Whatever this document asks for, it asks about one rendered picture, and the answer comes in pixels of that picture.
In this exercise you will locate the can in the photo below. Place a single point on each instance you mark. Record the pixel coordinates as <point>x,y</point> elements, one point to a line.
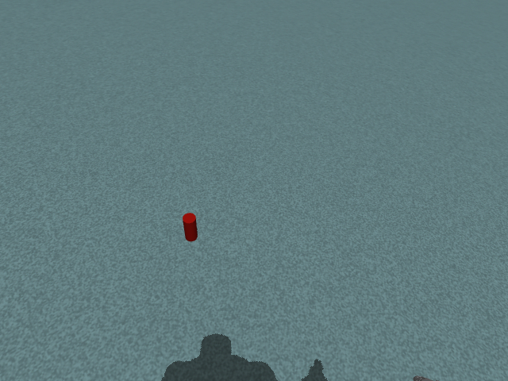
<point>190,227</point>

